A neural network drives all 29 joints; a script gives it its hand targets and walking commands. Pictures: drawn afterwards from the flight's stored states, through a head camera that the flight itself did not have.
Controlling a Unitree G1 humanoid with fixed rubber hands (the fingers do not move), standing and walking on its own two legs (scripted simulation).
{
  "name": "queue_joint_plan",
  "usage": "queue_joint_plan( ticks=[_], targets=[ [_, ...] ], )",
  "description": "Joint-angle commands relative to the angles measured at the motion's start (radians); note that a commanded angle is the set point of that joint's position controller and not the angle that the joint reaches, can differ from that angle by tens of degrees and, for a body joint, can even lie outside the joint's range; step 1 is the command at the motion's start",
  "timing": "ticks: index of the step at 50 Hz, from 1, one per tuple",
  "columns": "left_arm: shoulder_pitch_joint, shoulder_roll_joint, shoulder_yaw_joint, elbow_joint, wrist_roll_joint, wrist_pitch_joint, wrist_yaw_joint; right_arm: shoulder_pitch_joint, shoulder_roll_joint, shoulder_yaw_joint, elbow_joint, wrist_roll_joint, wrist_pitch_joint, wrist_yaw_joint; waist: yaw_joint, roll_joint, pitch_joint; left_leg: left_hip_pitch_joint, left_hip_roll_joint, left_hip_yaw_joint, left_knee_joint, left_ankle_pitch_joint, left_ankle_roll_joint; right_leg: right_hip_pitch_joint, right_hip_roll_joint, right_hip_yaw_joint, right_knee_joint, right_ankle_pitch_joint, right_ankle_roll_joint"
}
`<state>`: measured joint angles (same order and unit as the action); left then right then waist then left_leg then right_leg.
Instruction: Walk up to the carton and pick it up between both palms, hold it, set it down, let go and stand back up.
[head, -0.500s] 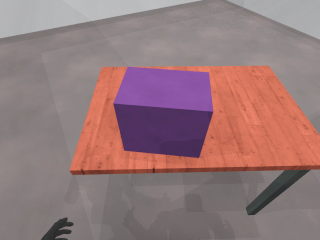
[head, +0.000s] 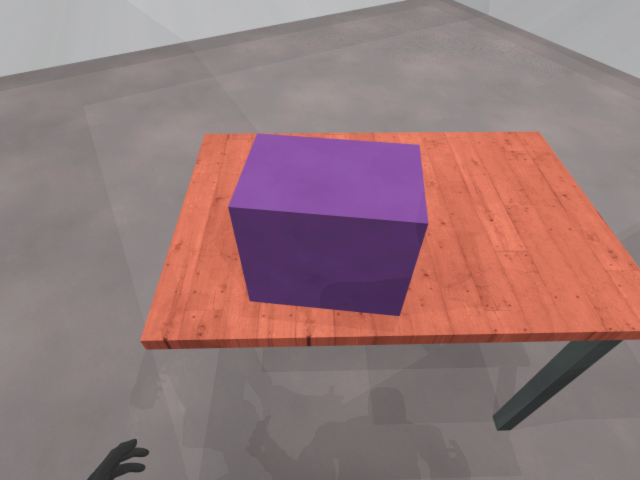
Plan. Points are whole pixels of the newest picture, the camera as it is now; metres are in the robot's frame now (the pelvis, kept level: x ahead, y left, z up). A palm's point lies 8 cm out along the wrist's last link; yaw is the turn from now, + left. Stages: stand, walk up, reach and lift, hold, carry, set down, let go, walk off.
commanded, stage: walk up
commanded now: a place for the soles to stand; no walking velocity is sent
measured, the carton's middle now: (330, 227) +0.49 +0.01 +0.02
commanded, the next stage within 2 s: reach and lift in 0.12 s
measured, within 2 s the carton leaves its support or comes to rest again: neither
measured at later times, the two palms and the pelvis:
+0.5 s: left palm (144, 459) +0.17 +0.24 -0.07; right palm out of the picture +0.13 -0.29 -0.08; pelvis +0.00 -0.02 +0.00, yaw -1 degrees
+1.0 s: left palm (124, 471) +0.15 +0.24 -0.03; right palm out of the picture +0.16 -0.25 -0.03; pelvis -0.02 -0.02 +0.01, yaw -1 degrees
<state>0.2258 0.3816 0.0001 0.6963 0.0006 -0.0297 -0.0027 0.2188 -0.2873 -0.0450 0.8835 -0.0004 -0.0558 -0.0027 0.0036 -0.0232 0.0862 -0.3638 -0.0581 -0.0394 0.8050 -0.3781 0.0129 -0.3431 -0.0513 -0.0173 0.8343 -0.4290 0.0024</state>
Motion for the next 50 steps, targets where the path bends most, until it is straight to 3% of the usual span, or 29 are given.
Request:
queue_joint_plan(
  ticks=[1, 2, 3, 4, 5, 6, 7, 8, 9, 11, 12, 16, 18, 19, 20, 21, 23, 24, 26, 28, 30, 34, 37, 39, 42, 45, 46, 47, 50],
  targets=[
    [-0.116, 0.212, 0.094, -0.004, 0.007, -0.023, 0.012, 0.036, -0.347, -0.064, -0.045, -0.014, -0.043, -0.013, -0.007, 0.052, -0.092, 0.066, 0.202, -0.393, -0.26, 0.243, 0.159, -0.05, -0.012, 0.022, -0.045, 0.089, -0.057],
    [-0.096, 0.203, 0.092, 0.0, 0.011, -0.015, 0.012, 0.021, -0.366, -0.063, -0.054, -0.014, -0.044, -0.014, -0.019, 0.138, -0.114, 0.09, 0.245, -0.468, -0.298, 0.205, 0.2, -0.068, 0.013, 0.028, -0.029, -0.025, -0.045],
    [-0.072, 0.198, 0.089, 0.006, 0.014, -0.014, 0.014, 0.0, -0.382, -0.064, -0.064, -0.024, -0.044, -0.014, 0.003, 0.179, -0.087, 0.061, 0.254, -0.499, -0.336, 0.149, 0.199, -0.058, 0.022, 0.037, -0.058, -0.077, -0.046],
    [-0.044, 0.22, 0.095, 0.026, 0.028, -0.019, 0.012, -0.027, -0.376, -0.067, -0.069, -0.027, -0.035, -0.013, 0.015, 0.108, -0.066, -0.026, 0.235, -0.452, -0.338, 0.07, 0.171, 0.02, 0.016, 0.044, -0.133, -0.05, -0.052],
    [-0.019, 0.224, 0.097, 0.033, 0.034, -0.026, 0.01, -0.072, -0.349, -0.057, -0.069, -0.021, -0.024, -0.013, 0.035, 0.14, -0.04, -0.107, 0.182, -0.381, -0.318, 0.027, 0.136, 0.072, -0.006, 0.086, -0.212, -0.057, -0.065],
    [-0.013, 0.238, 0.1, 0.035, 0.034, -0.031, 0.005, -0.085, -0.303, -0.045, -0.079, -0.016, -0.022, -0.009, 0.036, 0.065, -0.021, -0.153, 0.15, -0.299, -0.274, 0.013, 0.103, 0.098, -0.043, 0.121, -0.28, -0.093, -0.086],
    [-0.364, 0.163, 0.076, -0.134, -0.024, 0.173, 0.044, -0.42, -0.149, -0.154, 0.081, -0.133, -0.197, 0.012, 0.001, 0.131, -0.031, -0.371, 0.136, 0.113, -0.259, -0.17, -0.023, 0.053, 0.051, -0.084, -0.078, 0.02, -0.009],
    [-0.308, 0.133, 0.109, -0.13, 0.008, 0.244, 0.051, -0.312, -0.188, -0.17, 0.079, -0.141, -0.211, 0.036, 0.008, 0.166, -0.017, -0.419, 0.166, 0.145, -0.311, -0.131, -0.006, 0.144, 0.081, -0.102, -0.019, 0.132, -0.018],
    [-0.295, 0.133, 0.128, -0.193, 0.005, 0.272, 0.058, -0.281, -0.214, -0.185, 0.061, -0.131, -0.225, 0.046, -0.001, 0.081, -0.061, -0.363, 0.163, 0.114, -0.258, -0.058, -0.019, 0.16, 0.07, -0.085, -0.041, 0.163, -0.03],
    [-0.259, 0.137, 0.125, -0.251, 0.016, 0.293, 0.047, -0.245, -0.159, -0.121, 0.03, -0.09, -0.233, 0.057, 0.002, -0.005, -0.132, -0.08, 0.116, 0.119, -0.195, 0.088, -0.04, 0.024, 0.034, -0.043, -0.176, 0.174, -0.042],
    [-0.291, 0.145, 0.117, -0.295, -0.01, 0.29, 0.045, -0.254, -0.176, -0.124, -0.011, -0.07, -0.246, 0.05, 0.012, -0.008, -0.184, 0.012, 0.106, 0.114, -0.196, 0.181, -0.04, 0.011, 0.041, -0.045, -0.201, 0.244, -0.038],
    [-0.231, 0.163, 0.172, -0.364, -0.008, 0.237, 0.044, -0.164, -0.132, -0.113, -0.118, -0.043, -0.254, 0.026, 0.011, -0.039, -0.222, 0.1, 0.094, 0.115, -0.234, 0.215, -0.033, 0.087, 0.042, -0.017, -0.25, 0.363, -0.019],
    [-0.195, 0.17, 0.205, -0.364, -0.006, 0.207, 0.042, -0.127, -0.108, -0.078, -0.154, -0.023, -0.28, 0.022, 0.035, -0.063, -0.239, 0.132, 0.072, 0.134, -0.239, 0.256, -0.018, 0.124, 0.04, 0.01, -0.263, 0.441, -0.003],
    [-0.184, 0.152, 0.211, -0.329, 0.015, 0.21, 0.031, -0.111, -0.109, -0.064, -0.139, -0.031, -0.284, 0.01, 0.021, -0.075, -0.182, 0.126, 0.064, 0.119, -0.249, 0.281, -0.02, 0.139, 0.043, 0.009, -0.275, 0.478, 0.002],
    [-0.182, 0.168, 0.233, -0.341, 0.01, 0.197, 0.032, -0.131, -0.105, -0.064, -0.182, -0.018, -0.292, 0.015, 0.041, -0.102, -0.209, 0.125, 0.061, 0.117, -0.276, 0.31, -0.014, 0.171, 0.049, 0.015, -0.286, 0.497, 0.007],
    [-0.155, 0.157, 0.236, -0.355, 0.013, 0.19, 0.035, -0.092, -0.093, -0.063, -0.164, -0.021, -0.286, 0.006, 0.019, -0.074, -0.173, 0.121, 0.063, 0.118, -0.282, 0.26, -0.021, 0.175, 0.042, 0.023, -0.294, 0.48, 0.009],
    [-0.185, 0.153, 0.234, -0.362, 0.014, 0.192, 0.03, -0.093, -0.062, -0.044, -0.161, -0.014, -0.276, 0.0, 0.024, -0.062, -0.15, 0.118, 0.055, 0.114, -0.318, 0.25, -0.009, 0.193, 0.041, 0.026, -0.326, 0.43, 0.002],
    [-0.192, 0.153, 0.235, -0.366, 0.002, 0.178, 0.028, -0.093, -0.048, -0.044, -0.208, -0.013, -0.279, -0.008, 0.017, -0.101, -0.138, 0.107, 0.05, 0.128, -0.309, 0.258, -0.007, 0.177, 0.039, 0.04, -0.323, 0.446, 0.015],
    [-0.188, 0.148, 0.234, -0.395, -0.018, 0.159, 0.033, -0.062, -0.042, -0.05, -0.237, -0.002, -0.275, -0.012, 0.015, -0.085, -0.12, 0.115, 0.048, 0.136, -0.344, 0.268, -0.011, 0.21, 0.033, 0.065, -0.358, 0.461, 0.025],
    [-0.155, 0.143, 0.239, -0.374, -0.019, 0.141, 0.022, -0.053, -0.007, -0.016, -0.243, 0.006, -0.268, -0.016, 0.037, -0.104, -0.078, 0.094, 0.029, 0.137, -0.361, 0.249, 0.002, 0.229, 0.023, 0.086, -0.387, 0.446, 0.025],
    [-0.176, 0.126, 0.224, -0.369, -0.047, 0.113, 0.022, -0.06, 0.005, -0.022, -0.294, -0.002, -0.25, -0.013, 0.038, -0.117, -0.035, 0.12, 0.043, 0.148, -0.386, 0.192, -0.005, 0.166, 0.035, 0.081, -0.417, 0.276, 0.021],
    [-0.194, 0.118, 0.19, -0.415, -0.08, 0.053, 0.03, -0.031, 0.054, -0.018, -0.306, 0.008, -0.238, -0.019, 0.014, -0.075, -0.02, 0.16, 0.044, 0.143, -0.407, 0.175, -0.013, 0.15, 0.028, 0.096, -0.45, 0.233, 0.013],
    [-0.203, 0.112, 0.166, -0.373, -0.094, 0.027, 0.032, -0.057, 0.041, -0.038, -0.317, -0.006, -0.216, -0.015, 0.024, -0.058, 0.014, 0.175, 0.04, 0.159, -0.435, 0.132, -0.016, 0.125, 0.038, 0.084, -0.483, 0.074, -0.004],
    [-0.232, 0.118, 0.172, -0.412, -0.115, 0.002, 0.045, -0.067, 0.079, -0.008, -0.357, 0.011, -0.208, -0.01, 0.061, -0.02, -0.015, 0.138, 0.043, 0.176, -0.443, 0.137, -0.028, 0.129, 0.031, 0.105, -0.486, 0.016, -0.01],
    [-0.242, 0.122, 0.133, -0.413, -0.165, -0.039, 0.048, -0.1, 0.056, -0.058, -0.401, 0.007, -0.213, -0.012, 0.015, -0.029, -0.028, 0.147, 0.046, 0.162, -0.439, 0.079, -0.025, 0.139, 0.037, 0.094, -0.482, -0.023, -0.02],
    [-0.259, 0.125, 0.132, -0.41, -0.199, -0.065, 0.044, -0.119, 0.089, -0.011, -0.497, 0.04, -0.206, -0.013, 0.04, -0.094, -0.029, 0.213, 0.036, 0.158, -0.405, 0.078, -0.017, 0.051, 0.015, 0.111, -0.513, -0.098, -0.031],
    [-0.252, 0.113, 0.103, -0.416, -0.209, -0.064, 0.046, -0.11, 0.086, -0.024, -0.485, 0.038, -0.19, -0.013, 0.014, -0.064, -0.004, 0.192, 0.034, 0.146, -0.425, 0.042, -0.023, 0.07, 0.016, 0.11, -0.516, -0.108, -0.03],
    [-0.272, 0.136, 0.131, -0.404, -0.221, -0.069, 0.033, -0.107, 0.104, 0.014, -0.53, 0.054, -0.186, -0.025, 0.032, -0.118, -0.001, 0.224, 0.014, 0.172, -0.381, 0.079, -0.016, 0.021, -0.019, 0.153, -0.537, -0.164, -0.036],
    [-0.287, 0.132, 0.096, -0.472, -0.224, -0.073, 0.041, -0.124, 0.079, -0.02, -0.56, 0.072, -0.17, -0.031, 0.009, -0.072, -0.015, 0.278, 0.024, 0.15, -0.399, 0.065, -0.03, 0.012, -0.004, 0.111, -0.531, -0.123, -0.038]
  ],
)
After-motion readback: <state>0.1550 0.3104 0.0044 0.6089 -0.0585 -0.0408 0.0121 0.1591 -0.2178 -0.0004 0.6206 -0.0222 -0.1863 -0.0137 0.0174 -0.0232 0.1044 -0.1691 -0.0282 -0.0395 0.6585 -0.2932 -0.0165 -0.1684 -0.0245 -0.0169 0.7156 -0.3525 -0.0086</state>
